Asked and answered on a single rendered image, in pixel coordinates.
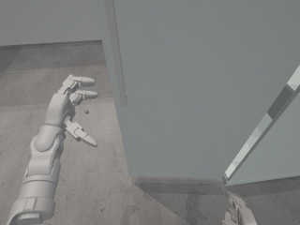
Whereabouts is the right robot hand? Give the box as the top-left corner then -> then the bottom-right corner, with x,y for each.
221,191 -> 258,225

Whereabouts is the left robot hand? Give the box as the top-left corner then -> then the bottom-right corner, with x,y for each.
45,74 -> 98,148

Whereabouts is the left robot forearm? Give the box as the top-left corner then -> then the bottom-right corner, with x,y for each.
6,125 -> 67,225

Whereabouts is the handle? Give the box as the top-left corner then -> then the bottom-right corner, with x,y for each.
104,0 -> 128,107

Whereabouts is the fridge door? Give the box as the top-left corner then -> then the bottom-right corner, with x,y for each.
94,0 -> 300,179

